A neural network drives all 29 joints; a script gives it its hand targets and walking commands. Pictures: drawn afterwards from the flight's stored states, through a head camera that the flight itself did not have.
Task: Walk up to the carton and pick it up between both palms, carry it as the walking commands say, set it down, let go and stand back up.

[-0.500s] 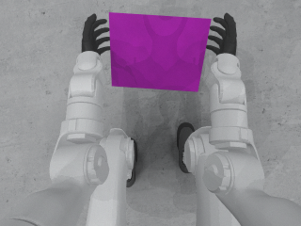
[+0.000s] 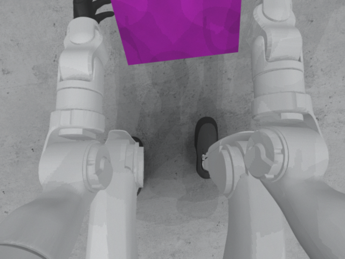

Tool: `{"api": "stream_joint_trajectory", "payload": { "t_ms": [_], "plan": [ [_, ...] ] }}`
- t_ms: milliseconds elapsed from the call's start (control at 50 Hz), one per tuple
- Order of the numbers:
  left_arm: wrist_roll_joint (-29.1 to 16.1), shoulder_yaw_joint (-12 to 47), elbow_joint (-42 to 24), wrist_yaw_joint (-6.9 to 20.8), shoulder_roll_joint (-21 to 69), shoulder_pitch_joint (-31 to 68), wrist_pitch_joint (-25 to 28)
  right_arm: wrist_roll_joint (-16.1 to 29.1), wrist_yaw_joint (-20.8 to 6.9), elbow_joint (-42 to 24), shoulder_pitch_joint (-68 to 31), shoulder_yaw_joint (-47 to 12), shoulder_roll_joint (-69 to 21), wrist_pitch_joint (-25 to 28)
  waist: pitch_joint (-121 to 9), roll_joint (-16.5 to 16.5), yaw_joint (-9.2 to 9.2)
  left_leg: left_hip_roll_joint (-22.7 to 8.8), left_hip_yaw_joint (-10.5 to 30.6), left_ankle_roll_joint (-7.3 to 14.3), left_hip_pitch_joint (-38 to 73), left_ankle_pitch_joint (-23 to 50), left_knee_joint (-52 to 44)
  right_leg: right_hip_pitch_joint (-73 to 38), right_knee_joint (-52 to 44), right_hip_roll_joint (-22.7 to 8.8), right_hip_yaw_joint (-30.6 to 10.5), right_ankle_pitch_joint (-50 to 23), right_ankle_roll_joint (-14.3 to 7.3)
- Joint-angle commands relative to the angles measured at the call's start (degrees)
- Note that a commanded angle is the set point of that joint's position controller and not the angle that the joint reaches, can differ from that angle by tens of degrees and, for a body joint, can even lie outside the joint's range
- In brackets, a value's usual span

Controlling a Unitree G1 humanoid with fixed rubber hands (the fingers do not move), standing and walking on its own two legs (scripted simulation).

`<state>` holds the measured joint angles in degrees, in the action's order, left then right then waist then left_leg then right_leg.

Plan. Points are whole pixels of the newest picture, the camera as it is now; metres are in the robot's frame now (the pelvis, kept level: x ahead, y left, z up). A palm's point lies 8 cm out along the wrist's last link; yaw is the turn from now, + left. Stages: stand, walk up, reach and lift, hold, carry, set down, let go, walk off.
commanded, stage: set down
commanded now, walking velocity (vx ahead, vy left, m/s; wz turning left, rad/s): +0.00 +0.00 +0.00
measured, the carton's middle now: (177, 5) +0.56 -0.01 -0.27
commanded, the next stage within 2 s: none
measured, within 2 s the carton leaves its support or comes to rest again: neither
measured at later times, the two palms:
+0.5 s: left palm (104, 15) +0.53 +0.13 -0.22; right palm (276, 0) +0.55 -0.19 -0.19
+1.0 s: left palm (106, 4) +0.55 +0.13 -0.24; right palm out of the picture +0.56 -0.19 -0.21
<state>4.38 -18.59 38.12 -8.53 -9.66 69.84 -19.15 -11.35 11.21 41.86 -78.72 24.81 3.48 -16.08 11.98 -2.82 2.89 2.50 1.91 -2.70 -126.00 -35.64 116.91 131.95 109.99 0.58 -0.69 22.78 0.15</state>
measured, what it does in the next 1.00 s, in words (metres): stands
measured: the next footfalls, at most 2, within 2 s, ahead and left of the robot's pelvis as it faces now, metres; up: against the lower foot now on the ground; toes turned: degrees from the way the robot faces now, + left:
none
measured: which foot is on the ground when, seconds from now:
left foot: down 0.00-1.00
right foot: down 0.00-1.00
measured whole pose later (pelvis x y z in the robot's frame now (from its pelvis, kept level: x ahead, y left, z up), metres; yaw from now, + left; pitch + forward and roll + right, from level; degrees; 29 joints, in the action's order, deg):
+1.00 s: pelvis +0.01 +0.00 -0.04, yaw +1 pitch +43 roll +1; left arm 1.6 -14.1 53.0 -2.4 -12.0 80.9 -13.3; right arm -6.6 5.8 56.2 -82.5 25.0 14.9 -11.7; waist 15.7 -3.8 2.7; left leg 3.6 2.0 -2.7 -129.8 -39.9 126.7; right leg 136.9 120.3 -0.2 -0.7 26.6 0.1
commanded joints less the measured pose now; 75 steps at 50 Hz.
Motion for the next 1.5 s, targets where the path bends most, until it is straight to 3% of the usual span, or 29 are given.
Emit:
{"api": "stream_joint_trajectory", "payload": {
  "t_ms": [0, 40, 60, 140, 180, 280, 320, 360, 400, 500, 560, 600, 620, 700, 720, 820, 840, 860, 940, 960, 1000, 1060, 1160, 1260, 1300, 1480],
  "plan": [
    [-12.94, 38.05, -11.06, 17.00, 44.71, 49.53, 9.22, 10.74, -22.08, 11.52, -12.91, -24.12, -46.86, 1.76, -82.22, 15.66, 2.70, 4.20, -4.35, -0.76, 31.92, 24.13, -10.88, -42.22, 1.17, 4.37, 4.19, -20.50, -0.52],
    [-12.00, 35.93, -8.27, 17.01, 42.85, 48.52, 9.60, 10.98, -22.15, 12.71, -14.18, -22.76, -46.46, 2.30, -77.12, 15.86, 0.98, 3.99, -5.06, -0.49, 28.06, 23.41, -10.12, -41.05, 1.34, 4.45, 3.28, -20.11, -0.65],
    [-12.79, 36.04, -10.08, 16.95, 42.69, 49.53, 10.01, 11.38, -21.97, 11.66, -14.73, -23.31, -46.32, 2.51, -78.68, 14.53, 1.38, 4.14, -4.86, -0.35, 28.28, 23.89, -9.69, -42.84, 1.83, 4.43, 3.29, -20.67, -0.59],
    [-13.18, 34.60, -10.93, 16.04, 38.79, 51.00, 11.78, 13.83, -21.15, 11.84, -16.32, -25.22, -46.41, 3.40, -79.18, 13.19, -1.15, 4.15, -5.48, 0.03, 26.10, 25.62, -7.63, -45.31, 3.63, 4.56, 2.16, -23.62, -0.14],
    [-13.61, 33.30, -10.75, 15.74, 36.42, 51.63, 12.68, 14.67, -20.54, 10.74, -18.24, -26.46, -46.32, 3.72, -78.97, 10.18, -1.78, 4.19, -5.69, 0.63, 23.11, 25.48, -6.38, -47.88, 4.44, 4.66, 1.55, -25.25, 0.26],
    [-11.95, 28.62, -1.47, 16.58, 31.79, 48.70, 12.62, 13.62, -19.87, 15.14, -20.15, -24.14, -44.17, 3.81, -66.38, 4.78, -3.63, 3.38, -5.77, 1.72, 13.12, 17.86, -5.58, -47.39, 4.56, 4.31, 0.83, -21.40, 0.87],
    [-10.94, 26.66, -0.45, 16.74, 30.86, 47.59, 12.68, 14.70, -19.89, 13.68, -23.75, -24.53, -44.06, 4.00, -65.47, 3.93, -5.60, 3.30, -6.13, 2.34, 11.78, 16.13, -5.24, -47.43, 4.88, 4.44, 0.53, -19.62, 1.07],
    [-10.01, 25.81, 0.38, 16.72, 29.75, 47.59, 12.54, 15.79, -19.83, 13.53, -25.63, -24.61, -43.91, 4.12, -63.80, 5.20, -7.73, 3.16, -6.51, 2.51, 12.61, 15.84, -5.13, -46.21, 4.93, 4.58, 0.33, -18.22, 1.15],
    [-9.00, 24.98, 0.16, 16.76, 28.82, 48.50, 12.43, 16.06, -19.93, 15.46, -25.66, -23.97, -43.82, 3.81, -61.55, 5.28, -7.94, 2.94, -6.42, 2.68, 11.47, 14.46, -4.92, -45.19, 5.20, 4.67, 0.27, -16.80, 1.15],
    [-8.73, 25.69, 0.69, 17.33, 29.38, 49.47, 11.58, 13.49, -20.30, 19.85, -22.99, -19.02, -41.13, 3.16, -54.12, 6.56, -4.30, 2.83, -5.38, 2.48, 11.25, 10.97, -5.28, -40.04, 5.10, 4.72, 0.78, -11.19, 0.22],
    [-8.50, 26.36, 1.81, 17.56, 31.23, 49.15, 10.95, 12.61, -20.87, 21.16, -21.60, -16.79, -39.45, 3.15, -51.61, 9.99, -3.49, 2.66, -4.61, 1.95, 13.88, 11.20, -5.58, -35.75, 5.80, 4.63, 1.31, -9.41, -0.41],
    [-8.11, 25.92, 2.44, 17.44, 31.26, 47.98, 10.78, 12.56, -21.44, 21.01, -21.40, -16.78, -38.98, 3.22, -51.13, 9.01, -3.04, 2.80, -4.06, 2.01, 15.20, 11.72, -5.39, -34.17, 6.12, 4.44, 2.01, -8.90, -0.31],
    [-8.00, 26.49, 2.60, 17.37, 32.01, 48.07, 10.68, 12.47, -21.69, 21.29, -21.19, -16.24, -38.34, 3.34, -50.71, 10.85, -3.02, 2.67, -4.00, 1.65, 16.79, 12.33, -5.23, -32.35, 6.53, 4.23, 2.08, -8.84, -0.46],
    [-6.87, 25.77, 3.86, 17.21, 32.96, 45.23, 10.34, 12.76, -22.85, 21.01, -20.77, -16.13, -38.52, 3.50, -50.54, 10.45, -2.97, 2.83, -3.43, 1.84, 18.48, 14.71, -4.84, -30.08, 7.38, 4.14, 2.75, -9.83, -0.33],
    [-6.52, 25.84, 4.74, 17.13, 33.51, 44.05, 10.23, 13.40, -23.19, 20.70, -20.97, -16.40, -38.58, 3.59, -50.79, 11.83, -3.97, 2.72, -3.62, 1.66, 19.86, 15.38, -4.47, -29.32, 7.49, 4.18, 2.48, -9.69, -0.41],
    [-6.09, 25.59, 5.82, 17.35, 35.24, 40.95, 10.27, 14.49, -23.99, 19.71, -20.50, -17.59, -39.16, 4.32, -51.09, 10.43, -4.02, 2.93, -3.24, 1.90, 19.29, 19.29, -3.34, -29.42, 8.41, 4.02, 2.45, -13.66, -0.12],
    [-5.51, 25.07, 6.04, 17.25, 35.74, 39.82, 10.37, 14.87, -24.04, 20.11, -19.87, -18.15, -39.86, 4.47, -50.40, 10.47, -5.62, 2.97, -3.50, 1.82, 18.24, 20.40, -3.20, -29.12, 8.67, 4.17, 2.09, -14.52, -0.07],
    [-5.38, 25.17, 6.49, 17.26, 35.46, 39.41, 10.44, 14.76, -24.10, 20.25, -19.36, -17.84, -39.65, 4.64, -50.53, 10.35, -4.76, 2.87, -3.36, 1.88, 18.31, 20.39, -3.22, -29.26, 8.53, 4.12, 2.36, -14.81, 0.13],
    [-5.04, 24.68, 7.01, 17.47, 36.00, 36.99, 10.58, 14.95, -24.21, 21.01, -17.76, -18.48, -40.57, 4.73, -49.90, 9.16, -5.48, 3.00, -3.32, 2.04, 16.60, 22.30, -2.71, -30.16, 9.04, 4.04, 1.72, -17.18, 0.18],
    [-5.10, 24.77, 7.61, 17.52, 36.31, 36.56, 10.53, 15.00, -24.22, 21.11, -17.53, -18.23, -40.40, 4.85, -49.64, 9.47, -4.97, 2.88, -3.31, 2.13, 16.29, 22.03, -2.42, -29.69, 9.09, 4.12, 1.63, -16.96, 0.14],
    [-4.58, 24.41, 8.25, 17.30, 35.68, 35.42, 10.70, 15.43, -24.07, 21.28, -17.31, -18.85, -40.49, 5.07, -49.20, 9.13, -6.23, 3.11, -3.48, 2.16, 15.88, 22.14, -2.17, -29.24, 9.30, 4.15, 1.43, -16.88, 0.27],
    [-4.78, 24.45, 8.86, 17.49, 36.57, 34.92, 10.65, 14.81, -24.08, 22.19, -16.27, -17.79, -39.88, 5.18, -48.46, 9.44, -4.40, 3.11, -3.06, 2.18, 15.40, 21.64, -2.58, -29.36, 9.29, 4.07, 1.67, -16.76, 0.19],
    [-3.34, 22.90, 10.89, 17.62, 35.85, 33.50, 10.26, 14.77, -24.06, 22.38, -16.75, -17.25, -38.42, 5.57, -46.33, 9.81, -5.77, 3.09, -3.30, 2.19, 14.41, 20.29, -2.38, -27.69, 9.25, 4.00, 1.31, -15.16, 0.13],
    [-3.84, 22.63, 11.11, 17.82, 35.31, 33.76, 10.69, 14.45, -23.42, 22.20, -17.20, -17.13, -37.22, 6.29, -45.22, 8.84, -4.81, 3.34, -3.20, 2.23, 12.09, 19.77, -2.03, -29.48, 9.52, 3.95, 1.01, -15.99, 0.02],
    [-3.28, 22.65, 11.56, 17.79, 35.18, 33.42, 10.57, 14.30, -23.41, 22.58, -16.67, -16.42, -37.09, 6.27, -44.66, 10.16, -5.04, 3.20, -3.22, 2.14, 12.87, 19.48, -2.35, -28.25, 9.37, 3.91, 0.86, -15.35, 0.02],
    [-1.84, 20.25, 13.63, 18.02, 32.78, 32.01, 10.62, 12.90, -23.38, 24.81, -15.76, -14.55, -35.42, 6.23, -40.37, 9.24, -5.13, 3.28, -3.43, 2.42, 9.49, 16.53, -2.45, -27.62, 9.09, 4.05, 0.32, -13.13, -0.02]
  ]
}}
